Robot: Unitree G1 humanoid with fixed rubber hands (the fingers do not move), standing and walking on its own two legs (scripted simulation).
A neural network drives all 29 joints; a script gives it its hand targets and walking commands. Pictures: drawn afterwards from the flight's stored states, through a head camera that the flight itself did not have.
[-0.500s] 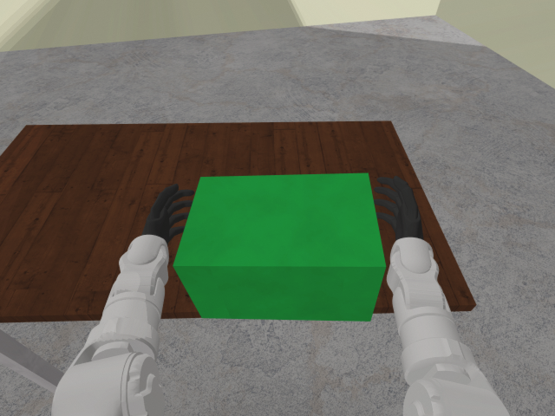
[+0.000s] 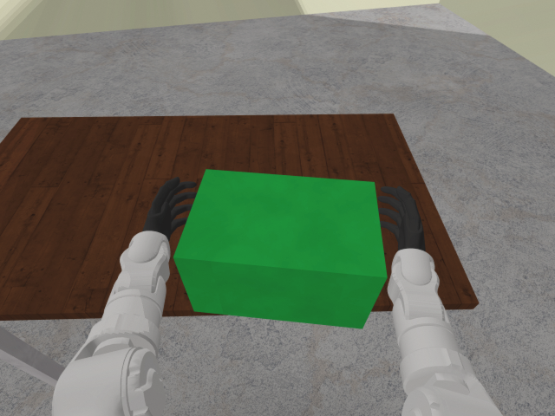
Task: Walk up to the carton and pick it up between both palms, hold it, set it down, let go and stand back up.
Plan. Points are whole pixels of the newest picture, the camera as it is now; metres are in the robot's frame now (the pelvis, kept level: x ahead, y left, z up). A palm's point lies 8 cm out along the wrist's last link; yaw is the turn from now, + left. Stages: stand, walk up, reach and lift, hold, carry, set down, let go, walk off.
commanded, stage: set down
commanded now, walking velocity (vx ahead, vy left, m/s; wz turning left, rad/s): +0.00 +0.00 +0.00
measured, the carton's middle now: (282, 247) +0.40 +0.00 +0.00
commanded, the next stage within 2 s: none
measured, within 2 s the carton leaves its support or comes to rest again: rests again in 1.00 s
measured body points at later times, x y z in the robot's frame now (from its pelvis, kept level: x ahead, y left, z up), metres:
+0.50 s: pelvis +0.00 +0.00 +0.00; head +0.04 +0.00 +0.45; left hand +0.41 +0.18 +0.06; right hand +0.38 -0.19 +0.06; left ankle +0.00 +0.11 -0.74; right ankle -0.02 -0.14 -0.74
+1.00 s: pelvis +0.01 +0.00 +0.00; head +0.06 +0.01 +0.45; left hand +0.42 +0.19 +0.02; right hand +0.39 -0.19 +0.01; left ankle +0.00 +0.11 -0.74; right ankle -0.02 -0.14 -0.74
